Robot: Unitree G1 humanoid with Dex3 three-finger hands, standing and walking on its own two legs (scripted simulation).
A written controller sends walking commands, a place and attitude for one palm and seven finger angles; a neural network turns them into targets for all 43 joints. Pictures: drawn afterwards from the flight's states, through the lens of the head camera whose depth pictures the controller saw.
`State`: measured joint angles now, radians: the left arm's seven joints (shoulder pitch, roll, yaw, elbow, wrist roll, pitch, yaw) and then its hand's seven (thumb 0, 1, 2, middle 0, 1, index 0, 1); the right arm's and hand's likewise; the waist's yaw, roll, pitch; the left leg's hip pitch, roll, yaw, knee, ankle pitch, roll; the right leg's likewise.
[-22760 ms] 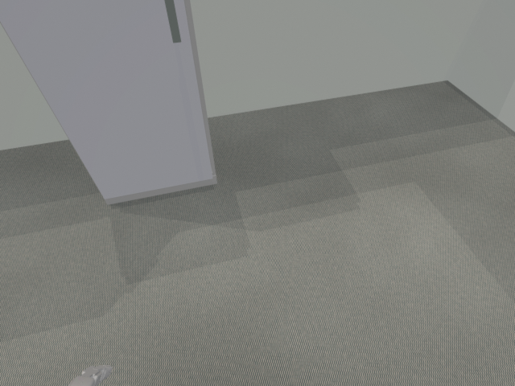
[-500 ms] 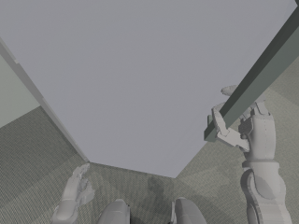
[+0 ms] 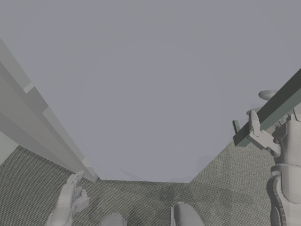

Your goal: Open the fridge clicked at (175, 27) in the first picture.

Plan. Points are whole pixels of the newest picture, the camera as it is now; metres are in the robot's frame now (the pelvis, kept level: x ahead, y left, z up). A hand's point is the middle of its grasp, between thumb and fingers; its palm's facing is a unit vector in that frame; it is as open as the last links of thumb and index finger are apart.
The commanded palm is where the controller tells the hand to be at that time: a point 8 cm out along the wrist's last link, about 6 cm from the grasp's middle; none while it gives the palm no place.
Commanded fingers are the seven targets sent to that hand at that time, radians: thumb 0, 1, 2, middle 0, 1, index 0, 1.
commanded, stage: stop walking and hold the door back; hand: right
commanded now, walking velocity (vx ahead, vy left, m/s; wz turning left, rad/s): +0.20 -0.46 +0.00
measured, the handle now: (274, 95) +0.35 -0.20 +0.21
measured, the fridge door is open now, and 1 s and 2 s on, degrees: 68 63 65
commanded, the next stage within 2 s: loosen the grip on the handle in 1.32 s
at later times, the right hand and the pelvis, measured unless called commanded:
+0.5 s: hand (256, 125) +0.31 -0.18 +0.16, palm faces +0.32 +0.92 -0.21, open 5.9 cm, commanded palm +0.29 -0.22 +0.15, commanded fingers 0.00 -0.90 -0.90 0.45 1.40 0.45 1.40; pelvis -0.08 +0.06 +0.00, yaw -9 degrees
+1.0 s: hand (251, 110) +0.34 -0.17 +0.16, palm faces +0.22 +0.97 -0.13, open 5.9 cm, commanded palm +0.30 -0.23 +0.15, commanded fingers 0.00 -0.90 -0.90 0.45 1.40 0.45 1.40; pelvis -0.08 +0.02 +0.00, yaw -6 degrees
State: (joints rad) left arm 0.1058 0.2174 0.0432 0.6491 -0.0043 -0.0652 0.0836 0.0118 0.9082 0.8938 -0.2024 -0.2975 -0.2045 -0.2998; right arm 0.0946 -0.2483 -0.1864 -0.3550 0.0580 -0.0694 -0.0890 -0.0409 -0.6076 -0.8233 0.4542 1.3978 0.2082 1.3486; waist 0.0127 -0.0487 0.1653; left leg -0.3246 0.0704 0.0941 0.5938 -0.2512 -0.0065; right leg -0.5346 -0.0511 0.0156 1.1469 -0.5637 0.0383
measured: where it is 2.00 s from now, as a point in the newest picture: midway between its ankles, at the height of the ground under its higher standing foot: outside the picture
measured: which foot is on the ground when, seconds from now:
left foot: down 0.00-0.28, up 0.30-0.48, down 0.50-1.00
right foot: up 0.00-0.22, down 0.24-0.52, up 0.54-0.82, down 0.84-1.00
